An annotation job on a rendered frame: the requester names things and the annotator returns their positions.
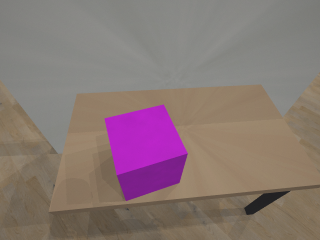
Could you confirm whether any carton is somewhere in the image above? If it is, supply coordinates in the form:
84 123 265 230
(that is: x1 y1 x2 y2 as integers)
104 104 188 201

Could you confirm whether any table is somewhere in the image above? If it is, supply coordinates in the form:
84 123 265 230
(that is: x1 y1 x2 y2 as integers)
48 84 320 215

